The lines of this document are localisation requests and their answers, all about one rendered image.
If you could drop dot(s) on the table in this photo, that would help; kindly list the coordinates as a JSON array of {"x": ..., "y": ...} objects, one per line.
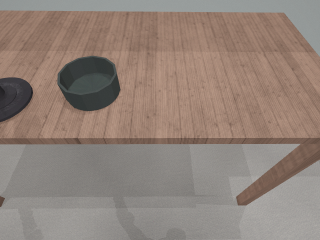
[{"x": 184, "y": 77}]

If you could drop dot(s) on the lid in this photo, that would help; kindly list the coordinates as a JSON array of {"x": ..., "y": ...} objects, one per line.
[{"x": 18, "y": 94}]

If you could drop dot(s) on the pot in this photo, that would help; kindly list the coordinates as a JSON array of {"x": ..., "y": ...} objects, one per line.
[{"x": 89, "y": 83}]

